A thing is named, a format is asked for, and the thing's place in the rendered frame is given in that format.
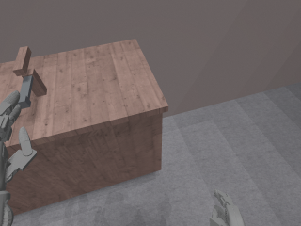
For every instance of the tap lever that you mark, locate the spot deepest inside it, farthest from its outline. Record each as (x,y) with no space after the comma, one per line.
(25,92)

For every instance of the robot left forearm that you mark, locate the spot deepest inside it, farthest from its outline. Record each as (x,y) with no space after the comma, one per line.
(6,212)

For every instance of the left robot hand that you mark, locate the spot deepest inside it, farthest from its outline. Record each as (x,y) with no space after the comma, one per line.
(9,112)

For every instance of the right robot hand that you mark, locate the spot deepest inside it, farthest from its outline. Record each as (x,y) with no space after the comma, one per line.
(231,216)

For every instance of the counter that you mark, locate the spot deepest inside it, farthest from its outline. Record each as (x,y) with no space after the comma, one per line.
(95,120)

